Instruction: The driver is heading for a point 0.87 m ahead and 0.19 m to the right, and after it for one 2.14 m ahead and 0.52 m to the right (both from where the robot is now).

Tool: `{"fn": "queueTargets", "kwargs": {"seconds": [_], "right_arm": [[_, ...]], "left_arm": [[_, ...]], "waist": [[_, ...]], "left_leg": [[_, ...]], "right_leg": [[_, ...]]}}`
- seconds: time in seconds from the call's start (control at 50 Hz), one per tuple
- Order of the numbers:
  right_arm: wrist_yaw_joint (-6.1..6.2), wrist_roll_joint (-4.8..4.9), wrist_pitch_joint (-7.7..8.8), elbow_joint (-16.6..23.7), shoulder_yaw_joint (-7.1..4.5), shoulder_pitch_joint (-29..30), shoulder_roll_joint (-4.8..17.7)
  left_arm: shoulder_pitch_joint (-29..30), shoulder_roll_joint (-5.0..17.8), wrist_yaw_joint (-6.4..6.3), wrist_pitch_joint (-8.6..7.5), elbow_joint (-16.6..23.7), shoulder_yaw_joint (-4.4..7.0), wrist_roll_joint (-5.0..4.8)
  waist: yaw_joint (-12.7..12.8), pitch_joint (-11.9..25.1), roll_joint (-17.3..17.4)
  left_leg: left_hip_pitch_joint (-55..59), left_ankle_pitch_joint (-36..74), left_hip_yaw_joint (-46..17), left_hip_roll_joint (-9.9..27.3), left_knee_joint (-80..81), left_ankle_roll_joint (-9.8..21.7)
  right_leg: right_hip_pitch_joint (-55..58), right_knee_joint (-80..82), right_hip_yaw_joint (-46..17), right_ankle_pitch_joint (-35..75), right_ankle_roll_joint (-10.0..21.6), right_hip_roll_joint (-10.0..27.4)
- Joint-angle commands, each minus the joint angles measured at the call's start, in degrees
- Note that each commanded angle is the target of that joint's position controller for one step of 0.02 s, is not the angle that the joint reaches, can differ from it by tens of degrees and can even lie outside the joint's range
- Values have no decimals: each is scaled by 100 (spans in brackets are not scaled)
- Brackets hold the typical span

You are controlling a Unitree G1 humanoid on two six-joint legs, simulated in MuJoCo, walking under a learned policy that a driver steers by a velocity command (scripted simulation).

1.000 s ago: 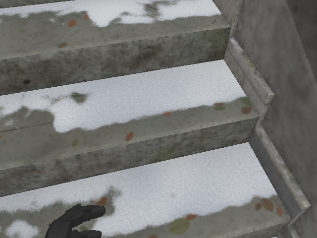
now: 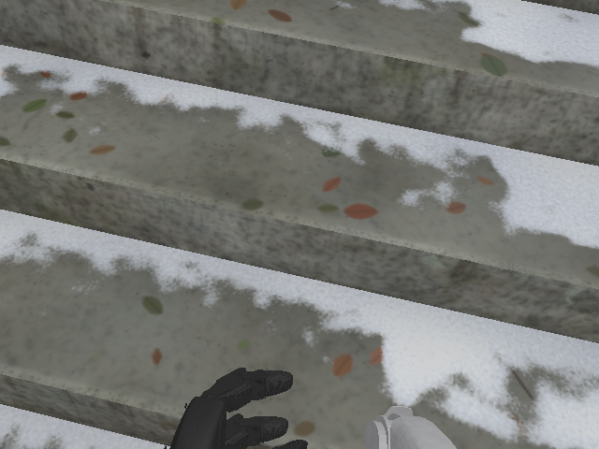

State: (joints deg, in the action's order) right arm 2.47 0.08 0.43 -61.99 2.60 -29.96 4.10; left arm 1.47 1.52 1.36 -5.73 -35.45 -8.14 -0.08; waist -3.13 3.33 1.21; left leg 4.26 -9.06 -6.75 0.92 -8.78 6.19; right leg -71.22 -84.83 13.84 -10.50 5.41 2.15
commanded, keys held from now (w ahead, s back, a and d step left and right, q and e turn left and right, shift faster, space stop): w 0.18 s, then w+e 0.48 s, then e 0.34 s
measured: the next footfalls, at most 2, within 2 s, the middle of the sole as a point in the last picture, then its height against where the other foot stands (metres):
right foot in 0.04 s outside the picture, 0.16 m higher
left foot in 0.58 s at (215, 346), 0.16 m higher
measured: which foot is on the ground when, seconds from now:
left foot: down 0.00-0.06, up 0.08-0.56, down 0.58-1.00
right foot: up 0.00-0.02, down 0.04-0.60, up 0.62-1.00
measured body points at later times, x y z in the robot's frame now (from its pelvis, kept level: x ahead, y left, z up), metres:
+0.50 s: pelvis +0.30 +0.00 +0.15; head +0.33 -0.04 +0.60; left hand +0.16 +0.14 +0.03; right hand +0.58 -0.08 +0.10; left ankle +0.47 +0.12 -0.34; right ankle +0.19 -0.08 -0.59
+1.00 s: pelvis +0.56 -0.04 +0.30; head +0.58 -0.05 +0.75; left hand +0.85 +0.02 +0.23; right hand +0.45 -0.23 +0.15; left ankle +0.53 +0.12 -0.43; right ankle +0.61 -0.19 -0.16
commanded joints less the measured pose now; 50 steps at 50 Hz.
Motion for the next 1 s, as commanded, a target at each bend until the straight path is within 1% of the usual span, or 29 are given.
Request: {"fn": "queueTargets", "kwargs": {"seconds": [0.02,0.04,0.06,0.08,0.1,0.12,0.14,0.16,0.2,0.24,0.3,0.4,0.44,0.46,0.5,0.52,0.54,0.56,0.58,0.6,0.62,0.64,0.66,0.68,0.72,0.78,0.84,0.94,1.0], "right_arm": [[41,-36,113,194,-323,46,1671],[21,-73,140,302,-390,444,1856],[-38,-295,265,489,-364,544,1638],[-305,-300,402,557,-194,410,450],[-635,-294,644,680,-241,580,679],[-724,-59,668,1161,-258,1454,595],[-734,-26,603,1494,-156,2028,399],[-704,-15,528,1622,-121,2084,300],[-656,98,391,1798,31,1816,4],[-635,127,386,1939,185,1713,-274],[-670,-54,317,2464,302,2311,-120],[-400,24,585,3048,473,3776,-255],[-485,-15,717,3612,569,5007,-297],[-504,-4,774,3688,561,5203,-205],[-545,-58,739,4057,706,5931,-422],[-556,35,768,3939,536,5549,-227],[-456,59,783,3786,308,4836,99],[-375,60,690,3475,32,3612,569],[-359,62,654,3223,-256,2286,1261],[-369,-107,650,2690,-473,926,1832],[-301,-286,514,2352,-644,417,2325],[-107,-260,376,2293,-610,807,1919],[-107,-84,311,2039,-384,1437,1138],[-135,-100,287,1624,-208,1720,372],[-214,-210,331,1069,-130,1988,-195],[-293,-226,341,899,-214,2111,27],[-170,-452,336,973,-167,2183,490],[185,-198,194,984,-427,872,1426],[435,-131,-44,1133,-526,604,1455]], "left_arm": [[-677,1465,-16,-81,165,707,19],[-1477,1754,-11,24,-10,845,89],[-2628,2060,40,107,-548,951,327],[-3311,2141,-2,156,-1182,1024,549],[-3484,1377,-135,217,-1386,877,563],[-3141,951,-143,172,-1742,814,325],[-2941,563,-59,130,-2091,713,191],[-2634,302,-22,76,-2258,652,235],[-2564,-49,50,104,-2553,521,294],[-2619,167,148,126,-2665,519,261],[-2157,373,100,161,-2431,430,252],[-4095,828,-203,244,-2607,563,65],[-4710,596,-342,447,-2624,595,31],[-4679,661,-417,528,-2556,644,124],[-4690,735,-545,578,-2495,766,-15],[-4497,543,-445,411,-2498,653,53],[-4545,849,-336,221,-2569,672,184],[-4221,1348,-281,184,-2509,780,173],[-3275,1949,-313,147,-2254,982,188],[-2678,1809,-269,45,-1839,1036,153],[-2869,850,-121,-99,-1664,924,97],[-2617,685,96,-158,-1646,992,140],[-1864,452,213,-109,-1064,954,37],[-1382,293,208,56,-637,854,7],[-1816,318,135,300,-618,821,-142],[-1998,46,78,447,-435,604,-255],[-1508,462,-118,541,-198,643,22],[-300,737,-203,715,567,681,56],[991,616,9,685,1389,525,-41]], "waist": [[1233,1141,1663],[1647,1295,1704],[1877,1825,539],[1415,2161,-2857],[1384,2255,-2221],[1072,925,-1191],[802,113,-103],[419,-312,477],[28,-510,232],[-169,-647,81],[-328,-724,18],[730,-367,-535],[1139,-420,-587],[1189,-432,-667],[1211,-460,-935],[802,-188,-1156],[392,445,-1791],[-270,1196,-2238],[-1215,1533,-2460],[-1473,2576,-1071],[-1069,3034,1757],[-934,2641,1674],[-420,1194,1075],[-36,59,642],[612,-506,63],[1015,-778,64],[973,-513,357],[306,-510,348],[53,-617,432]], "left_leg": [[35,11299,-105,1280,-1284,505],[325,11708,-88,1278,-2348,478],[-837,9354,-211,958,-3848,541],[-3244,1028,-672,-1074,-6569,143],[-3798,88,-1482,-1344,-8898,151],[-4468,118,-1345,-1189,-9818,241],[-4848,141,-978,-943,-10307,319],[-4994,258,-843,-702,-10406,431],[-5710,79,-694,-632,-11325,598],[-6653,104,-408,-499,-11472,565],[-6711,643,688,251,-10324,-51],[-9220,350,1019,681,-11160,-610],[-9479,311,994,834,-9726,-781],[-9389,327,1006,860,-9116,-906],[-6754,-815,1506,755,-6925,-828],[-5023,-1028,2195,176,-6149,-655],[-3420,-791,2288,-308,-6314,-465],[-2860,-1253,1732,-417,-5883,-197],[-2040,-1655,582,-30,-5229,192],[-73,-1689,-1361,1007,-4445,720],[1109,-2268,-4437,2288,-1715,1451],[281,-2740,-5685,2705,-768,1456],[-959,-2797,-4394,2586,-809,986],[-2069,-2136,-2772,2353,-1265,668],[-2833,-672,-571,1844,-1594,33],[-3092,513,1138,1580,-1239,-285],[-3179,1822,1849,1475,-1003,-26],[-322,2280,1445,2198,-1132,-43],[30,1568,1705,1988,-754,-250]], "right_leg": [[4183,1890,-267,-479,207,-700],[4861,2918,-1084,-785,330,-577],[6643,3616,-2599,-514,705,153],[8299,5776,-5708,909,1883,1481],[8086,6686,-6959,288,1756,1729],[6974,6700,-6136,-313,1310,1686],[6049,6427,-5132,-444,1083,1492],[5280,6172,-4089,-386,842,1314],[5070,6339,-3115,-334,547,918],[5128,6403,-2310,468,455,663],[3929,6817,-1754,627,373,309],[6359,6644,-3234,269,734,865],[6995,6907,-3606,188,794,965],[7214,7035,-3583,323,795,1042],[6055,8362,-3207,1210,907,1126],[5676,8210,-2620,3378,785,796],[5724,7824,-2678,6563,838,989],[6923,6785,-2289,9306,705,954],[6880,5429,-2430,9973,522,925],[5404,3566,-2312,8352,484,380],[3576,1390,-2543,1704,250,-624],[2860,-1458,-3238,148,83,-842],[2043,-2748,-2903,138,135,-613],[1513,-3265,-2435,14,252,-436],[1547,-3591,-2334,94,404,-230],[1144,-2677,-2285,349,327,-88],[1245,-2472,-1575,1227,-138,-298],[-1015,-3306,-1883,-448,-464,152],[-1190,-1831,-1504,-942,-590,721]]}}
